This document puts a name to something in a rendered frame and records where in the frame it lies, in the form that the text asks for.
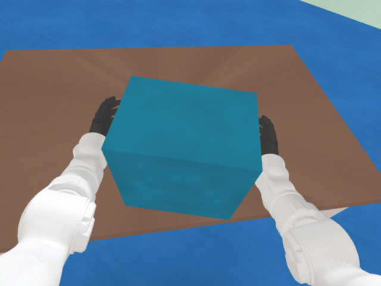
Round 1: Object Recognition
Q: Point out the robot left forearm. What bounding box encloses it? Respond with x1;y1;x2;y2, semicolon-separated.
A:
18;132;107;242

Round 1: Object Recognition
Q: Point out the table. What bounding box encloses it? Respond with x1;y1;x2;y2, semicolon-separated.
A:
0;45;381;255

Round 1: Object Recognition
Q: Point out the left robot hand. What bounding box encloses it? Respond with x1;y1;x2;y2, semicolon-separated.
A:
89;96;121;137

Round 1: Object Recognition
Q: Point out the robot left upper arm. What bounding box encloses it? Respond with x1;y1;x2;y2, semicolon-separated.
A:
0;189;96;286

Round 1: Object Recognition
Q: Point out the robot right forearm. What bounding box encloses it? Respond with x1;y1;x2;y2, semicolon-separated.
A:
255;154;360;265

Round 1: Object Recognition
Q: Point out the right robot hand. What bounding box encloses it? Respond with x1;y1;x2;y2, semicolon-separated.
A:
258;115;279;156

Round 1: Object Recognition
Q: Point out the carton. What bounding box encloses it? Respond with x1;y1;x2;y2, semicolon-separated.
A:
101;76;263;220

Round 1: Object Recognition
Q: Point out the robot right upper arm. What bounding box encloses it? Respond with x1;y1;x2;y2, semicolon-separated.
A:
282;219;381;286

